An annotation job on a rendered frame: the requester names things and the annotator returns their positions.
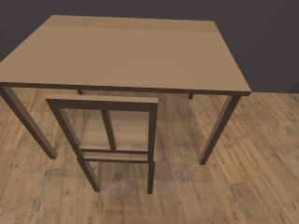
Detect chair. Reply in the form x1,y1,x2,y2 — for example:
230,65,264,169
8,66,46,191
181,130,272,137
45,93,158,194

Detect table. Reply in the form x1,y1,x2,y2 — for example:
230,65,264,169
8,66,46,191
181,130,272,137
0,15,251,165

